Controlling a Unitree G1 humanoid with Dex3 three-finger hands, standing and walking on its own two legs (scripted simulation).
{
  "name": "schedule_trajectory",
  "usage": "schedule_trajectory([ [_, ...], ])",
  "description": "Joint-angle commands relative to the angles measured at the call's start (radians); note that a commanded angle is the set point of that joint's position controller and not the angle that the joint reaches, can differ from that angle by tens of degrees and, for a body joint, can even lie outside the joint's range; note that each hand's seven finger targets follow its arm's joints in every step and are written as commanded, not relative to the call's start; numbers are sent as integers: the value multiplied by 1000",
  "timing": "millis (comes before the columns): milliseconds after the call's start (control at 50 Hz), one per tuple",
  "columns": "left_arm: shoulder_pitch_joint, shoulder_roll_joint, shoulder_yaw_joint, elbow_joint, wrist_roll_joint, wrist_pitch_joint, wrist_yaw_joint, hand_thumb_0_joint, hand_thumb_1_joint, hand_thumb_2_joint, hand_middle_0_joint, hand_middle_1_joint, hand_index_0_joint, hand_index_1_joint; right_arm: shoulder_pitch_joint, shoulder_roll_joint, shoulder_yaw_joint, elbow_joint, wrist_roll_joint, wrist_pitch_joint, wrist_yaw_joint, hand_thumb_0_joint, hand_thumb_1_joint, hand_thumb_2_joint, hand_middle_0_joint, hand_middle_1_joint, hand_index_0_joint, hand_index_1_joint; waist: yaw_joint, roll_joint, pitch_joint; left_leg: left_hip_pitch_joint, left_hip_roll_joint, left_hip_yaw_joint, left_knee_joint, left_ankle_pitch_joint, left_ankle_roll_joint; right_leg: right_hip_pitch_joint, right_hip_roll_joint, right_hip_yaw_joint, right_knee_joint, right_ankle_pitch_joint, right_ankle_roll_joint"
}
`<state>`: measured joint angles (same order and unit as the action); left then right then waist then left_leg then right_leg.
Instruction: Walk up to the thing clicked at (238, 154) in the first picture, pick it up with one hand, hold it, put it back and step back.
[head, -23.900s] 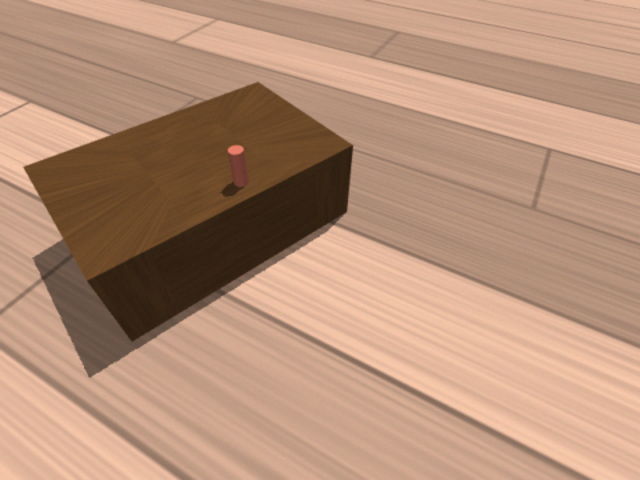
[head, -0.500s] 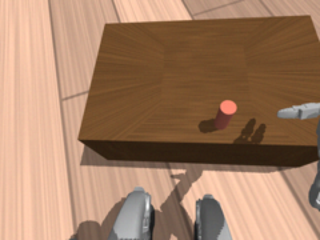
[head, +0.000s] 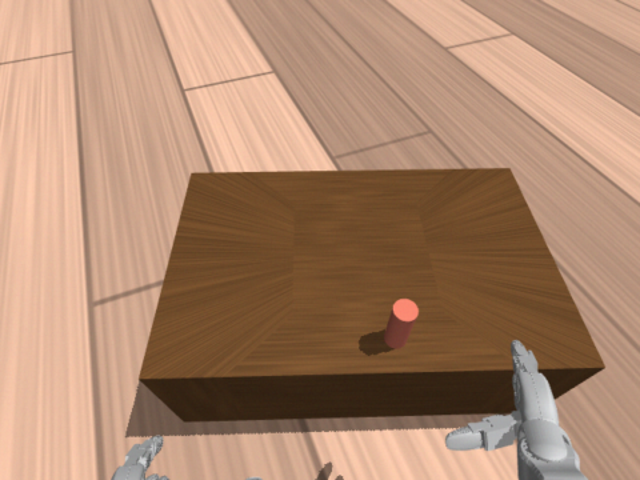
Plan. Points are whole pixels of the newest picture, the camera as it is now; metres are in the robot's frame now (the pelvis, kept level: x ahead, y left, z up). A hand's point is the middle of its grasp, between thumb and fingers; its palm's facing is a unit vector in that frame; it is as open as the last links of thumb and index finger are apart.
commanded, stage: home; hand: right
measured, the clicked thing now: (400, 324) +0.47 -0.16 -0.30
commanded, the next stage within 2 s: none
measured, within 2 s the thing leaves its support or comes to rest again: neither
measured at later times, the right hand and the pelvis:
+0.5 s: hand (473, 454) +0.18 -0.17 -0.06, palm faces +0.14 +0.95 -0.28, open 17.3 cm; pelvis +0.00 +0.01 +0.00, yaw -1 degrees
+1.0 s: hand out of the picture +0.07 -0.24 -0.10, palm faces +0.03 +0.92 -0.39, open 17.3 cm; pelvis +0.00 +0.01 +0.04, yaw -2 degrees
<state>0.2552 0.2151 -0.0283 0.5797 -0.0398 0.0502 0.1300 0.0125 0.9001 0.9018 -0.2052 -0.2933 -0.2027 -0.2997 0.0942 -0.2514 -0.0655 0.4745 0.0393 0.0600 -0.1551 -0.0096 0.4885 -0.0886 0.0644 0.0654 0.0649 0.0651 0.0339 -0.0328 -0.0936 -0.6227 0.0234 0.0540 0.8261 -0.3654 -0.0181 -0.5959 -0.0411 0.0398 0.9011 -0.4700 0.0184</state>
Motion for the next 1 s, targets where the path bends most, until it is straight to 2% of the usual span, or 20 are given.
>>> schedule_trajectory([
  [0,-56,130,59,-143,-3,-63,15,0,896,900,-201,-294,-199,-296,38,-76,23,-331,6,-11,-2,0,484,-95,61,65,60,65,-8,7,-141,187,-36,37,-118,198,30,108,21,-31,-188,276,-16],
  [20,-63,133,66,-148,-3,-65,15,0,897,900,-201,-295,-199,-297,115,-82,12,-349,4,-4,-3,0,499,-86,59,63,59,62,-24,17,-141,195,-37,38,-118,191,31,111,21,-31,-190,274,-15],
  [40,-74,126,61,-158,-3,-69,18,0,896,900,-201,-294,-199,-296,142,-60,39,-360,5,5,2,0,483,-96,61,65,61,65,-10,46,-102,186,-38,37,-133,179,25,104,23,-37,-190,252,-21],
  [120,-84,114,55,-181,2,-85,28,0,897,901,-201,-297,-200,-298,191,-86,20,-500,0,16,3,0,517,-74,57,59,57,59,-6,66,-115,214,-26,15,-144,198,14,116,36,-53,-167,248,-33],
  [140,-91,106,44,-185,2,-93,29,0,897,901,-201,-296,-200,-298,222,-55,38,-461,0,25,7,0,517,-74,57,59,57,59,3,72,-78,204,-25,12,-145,195,10,103,37,-56,-166,241,-33],
  [200,-87,113,45,-192,9,-107,38,0,896,901,-201,-296,-200,-297,176,-88,5,-543,-4,30,4,0,531,-67,55,57,55,57,9,32,-93,201,-18,-3,-141,198,12,115,42,-57,-159,236,-33],
  [220,-82,107,41,-191,11,-115,40,0,897,901,-201,-296,-200,-298,187,-70,19,-526,-8,35,5,0,528,-68,56,57,55,57,12,17,-81,191,-16,-5,-139,186,13,110,43,-58,-160,224,-33],
  [260,-84,111,46,-192,15,-126,46,0,897,901,-201,-297,-200,-298,156,-83,1,-552,-11,38,3,0,550,-55,53,53,53,53,16,11,-98,200,-10,-12,-146,170,11,120,46,-58,-157,204,-34],
  [380,-85,106,47,-213,24,-155,41,0,897,901,-201,-298,-200,-299,303,-40,35,-512,-20,70,2,0,535,-63,54,55,54,55,-20,35,-103,222,-14,10,-134,194,13,107,47,-50,-157,244,-29],
  [440,-83,108,52,-211,23,-159,36,0,897,901,-201,-298,-200,-299,306,-39,43,-527,-21,75,4,0,526,-68,55,57,55,57,-25,45,-74,209,-14,9,-140,178,10,88,49,-54,-152,228,-30],
  [460,-85,110,51,-215,23,-161,33,0,897,901,-201,-299,-200,-299,346,-36,33,-484,-21,81,5,0,558,-49,52,51,52,51,-29,65,-54,205,-17,15,-140,161,9,70,47,-53,-157,213,-31],
  [540,-85,124,62,-228,21,-165,24,0,897,901,-201,-298,-200,-299,310,-62,12,-542,-23,71,7,0,537,-61,54,55,54,55,-39,41,-82,205,-23,22,-122,153,16,71,39,-45,-164,221,-23],
  [560,-106,205,76,-21,145,-117,-24,0,897,902,-201,-300,-200,-300,144,-188,-22,-191,-132,4,65,0,503,-80,57,60,57,60,-57,18,-38,352,22,-37,-142,162,22,121,-15,25,-251,327,-41],
  [580,-99,226,101,-3,150,-100,-46,0,897,902,-201,-300,-200,-301,194,-190,-33,-125,-137,-27,86,0,536,-61,53,55,53,55,-72,21,-59,383,50,-61,-154,197,45,143,-13,20,-245,323,-40],
  [620,-95,219,98,5,137,-88,-63,0,897,901,-201,-298,-200,-299,175,-203,-30,-83,-128,-61,113,0,508,-78,57,60,57,60,-42,35,-50,349,64,-74,-190,221,54,169,-13,13,-250,285,-50],
  [660,-119,230,92,25,112,-85,-83,0,897,901,-201,-299,-200,-300,168,-200,-17,-13,-105,-76,129,0,513,-75,56,59,56,59,-36,27,-46,343,69,-62,-211,209,49,226,-20,27,-285,288,-46],
  [720,-98,242,94,78,94,-81,-99,0,897,901,-201,-298,-200,-299,117,-191,-9,75,-83,-84,129,0,507,-79,57,60,57,60,-37,-2,-29,357,71,-66,-243,182,44,270,-20,48,-348,301,-44],
  [820,-99,230,85,159,90,-68,-102,0,897,901,-201,-298,-200,-299,89,-208,-2,214,-86,-86,125,0,531,-65,54,56,54,56,-41,-2,53,398,71,-60,-320,174,34,284,-25,66,-452,267,-39],
  [880,-86,255,90,203,85,-66,-98,0,897,901,-201,-299,-200,-299,99,-213,0,286,-83,-87,120,0,539,-59,53,54,53,54,-41,-9,61,414,74,-55,-336,271,30,352,-35,68,-478,382,-35],
  [980,-84,262,88,269,76,-54,-101,0,897,901,-201,-299,-200,-300,104,-248,1,384,-76,-92,114,0,548,-54,52,52,52,52,-43,48,71,461,91,-66,-411,276,23,396,-29,64,-520,359,-33],
])
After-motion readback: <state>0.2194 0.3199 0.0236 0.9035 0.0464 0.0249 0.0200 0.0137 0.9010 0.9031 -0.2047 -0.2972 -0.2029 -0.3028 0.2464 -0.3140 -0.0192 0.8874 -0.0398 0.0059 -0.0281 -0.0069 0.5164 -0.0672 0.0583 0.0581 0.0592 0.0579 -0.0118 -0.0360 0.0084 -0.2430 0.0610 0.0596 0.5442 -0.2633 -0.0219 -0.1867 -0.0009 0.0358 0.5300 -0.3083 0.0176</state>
